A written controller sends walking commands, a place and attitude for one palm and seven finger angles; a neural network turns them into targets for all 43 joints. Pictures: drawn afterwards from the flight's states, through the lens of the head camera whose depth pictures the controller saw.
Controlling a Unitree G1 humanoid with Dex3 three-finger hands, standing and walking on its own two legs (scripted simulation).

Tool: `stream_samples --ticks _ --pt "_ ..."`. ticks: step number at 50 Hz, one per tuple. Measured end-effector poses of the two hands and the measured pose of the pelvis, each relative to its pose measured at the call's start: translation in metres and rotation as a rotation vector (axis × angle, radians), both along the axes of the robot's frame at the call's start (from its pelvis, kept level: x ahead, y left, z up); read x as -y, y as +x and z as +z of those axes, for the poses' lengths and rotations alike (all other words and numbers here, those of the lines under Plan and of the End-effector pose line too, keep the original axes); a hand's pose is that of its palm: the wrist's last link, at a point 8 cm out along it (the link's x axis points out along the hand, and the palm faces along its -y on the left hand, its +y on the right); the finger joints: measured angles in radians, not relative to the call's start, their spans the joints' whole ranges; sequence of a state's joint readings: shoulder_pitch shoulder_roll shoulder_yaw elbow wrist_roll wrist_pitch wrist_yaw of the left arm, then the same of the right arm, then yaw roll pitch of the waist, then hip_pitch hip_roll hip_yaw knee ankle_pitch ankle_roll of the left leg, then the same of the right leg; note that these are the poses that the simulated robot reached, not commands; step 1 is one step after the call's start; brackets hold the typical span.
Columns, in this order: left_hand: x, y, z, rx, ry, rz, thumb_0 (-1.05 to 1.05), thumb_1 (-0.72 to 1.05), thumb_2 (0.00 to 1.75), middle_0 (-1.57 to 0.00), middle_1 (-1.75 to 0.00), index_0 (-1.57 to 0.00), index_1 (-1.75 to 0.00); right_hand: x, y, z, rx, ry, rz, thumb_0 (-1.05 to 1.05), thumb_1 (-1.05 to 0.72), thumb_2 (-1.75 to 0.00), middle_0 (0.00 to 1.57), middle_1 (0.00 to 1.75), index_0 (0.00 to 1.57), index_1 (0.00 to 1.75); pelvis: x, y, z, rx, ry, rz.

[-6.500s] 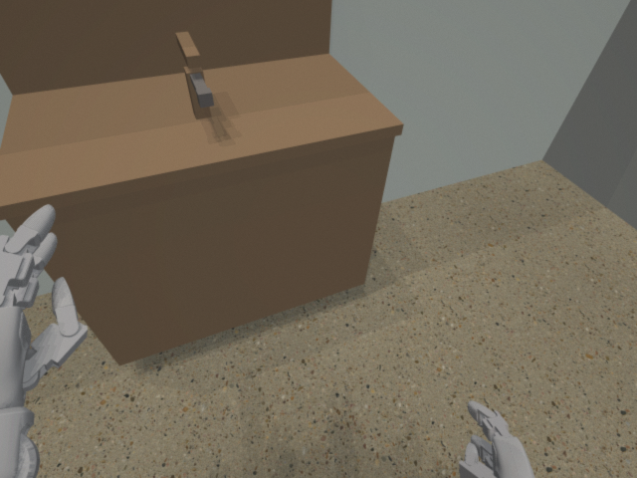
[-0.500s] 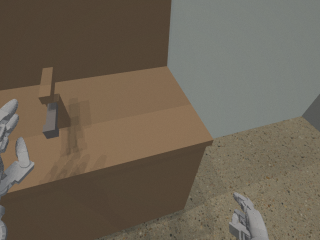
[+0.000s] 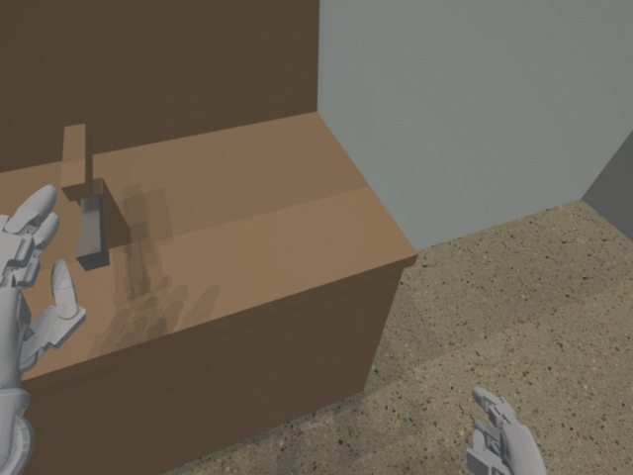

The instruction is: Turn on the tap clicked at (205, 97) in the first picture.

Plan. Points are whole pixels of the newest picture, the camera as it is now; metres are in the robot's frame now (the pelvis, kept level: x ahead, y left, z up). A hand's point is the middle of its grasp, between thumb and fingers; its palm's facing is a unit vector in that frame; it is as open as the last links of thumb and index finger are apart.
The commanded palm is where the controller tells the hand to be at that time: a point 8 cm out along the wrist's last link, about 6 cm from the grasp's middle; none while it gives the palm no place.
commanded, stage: come to a stop and stand still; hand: left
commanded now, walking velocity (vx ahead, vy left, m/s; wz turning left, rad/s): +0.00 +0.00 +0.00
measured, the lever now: (93, 254) +0.34 +0.31 +0.09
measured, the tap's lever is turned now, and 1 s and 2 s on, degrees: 0 0 0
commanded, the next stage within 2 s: look again from close up in 1.16 s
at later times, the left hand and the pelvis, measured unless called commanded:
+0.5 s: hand (63, 309) +0.24 +0.26 +0.15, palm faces +0.37 -0.85 -0.38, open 7.4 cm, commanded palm +0.17 +0.30 +0.18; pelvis +0.02 +0.01 +0.00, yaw +1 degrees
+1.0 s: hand (62, 292) +0.24 +0.25 +0.17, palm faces +0.38 -0.82 -0.42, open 7.4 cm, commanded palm +0.16 +0.29 +0.18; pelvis +0.00 +0.00 +0.00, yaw +0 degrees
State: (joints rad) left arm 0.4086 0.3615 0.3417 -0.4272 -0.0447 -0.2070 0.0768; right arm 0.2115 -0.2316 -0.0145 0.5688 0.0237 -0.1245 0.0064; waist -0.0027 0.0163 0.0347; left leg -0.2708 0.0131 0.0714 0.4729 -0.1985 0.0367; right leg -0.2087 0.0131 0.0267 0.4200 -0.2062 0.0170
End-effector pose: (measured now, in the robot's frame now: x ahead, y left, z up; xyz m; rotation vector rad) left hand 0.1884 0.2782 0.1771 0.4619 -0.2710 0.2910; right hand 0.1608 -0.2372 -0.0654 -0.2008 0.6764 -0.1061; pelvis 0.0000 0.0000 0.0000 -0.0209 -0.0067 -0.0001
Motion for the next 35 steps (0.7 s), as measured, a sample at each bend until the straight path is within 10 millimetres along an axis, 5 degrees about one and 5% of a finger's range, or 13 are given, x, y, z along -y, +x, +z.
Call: stream_samples --ticks 3,6,11,16,26,35 --pt "0.005 -0.01 -0.026 -0.111 -0.031 -0.043 0.01 0.89 0.9 -0.2 -0.3 -0.21 -0.3 -0.003 -0.004 0.001 -0.011 -0.022 -0.022 0.01 -0.9 -0.9 0.2 0.3 0.2 0.3 -0.004 0.002 0.0 0.003 0.001 0.002" --pt "-0.011 -0.015 -0.034 -0.123 -0.032 -0.001 0.01 0.88 0.89 -0.21 -0.3 -0.22 -0.3 -0.009 -0.005 0.004 -0.033 -0.054 -0.007 0.01 -0.9 -0.9 0.2 0.3 0.2 0.3 -0.004 0.002 0.0 0.008 -0.001 0.012" --pt "-0.04 -0.014 -0.009 0.053 -0.02 0.103 0.02 0.88 0.89 -0.22 -0.3 -0.22 -0.3 -0.025 0.005 0.008 -0.034 -0.081 0.067 0.01 -0.9 -0.9 0.2 0.3 0.2 0.3 -0.006 0.0 -0.001 0.015 -0.005 0.028" --pt "-0.03 -0.007 0.012 0.179 -0.034 0.083 0.02 0.89 0.9 -0.21 -0.3 -0.21 -0.3 -0.042 0.025 0.012 0.023 -0.04 0.109 0.01 -0.9 -0.9 0.2 0.3 0.2 0.3 -0.011 0.005 0.0 0.008 -0.007 0.025" --pt "-0.027 0.008 -0.016 -0.035 -0.03 0.058 0.01 0.89 0.9 -0.21 -0.3 -0.21 -0.3 -0.049 0.04 0.008 0.009 0.004 0.089 0.01 -0.9 -0.9 0.2 0.3 0.2 0.3 -0.011 0.019 0.002 -0.012 -0.007 0.027" --pt "-0.021 0.003 0.0 0.043 -0.029 0.071 0.02 0.89 0.9 -0.21 -0.3 -0.21 -0.3 -0.029 0.042 0.007 -0.029 -0.045 0.085 0.01 -0.9 -0.9 0.2 0.3 0.2 0.3 -0.006 0.022 0.002 -0.005 -0.008 0.039"
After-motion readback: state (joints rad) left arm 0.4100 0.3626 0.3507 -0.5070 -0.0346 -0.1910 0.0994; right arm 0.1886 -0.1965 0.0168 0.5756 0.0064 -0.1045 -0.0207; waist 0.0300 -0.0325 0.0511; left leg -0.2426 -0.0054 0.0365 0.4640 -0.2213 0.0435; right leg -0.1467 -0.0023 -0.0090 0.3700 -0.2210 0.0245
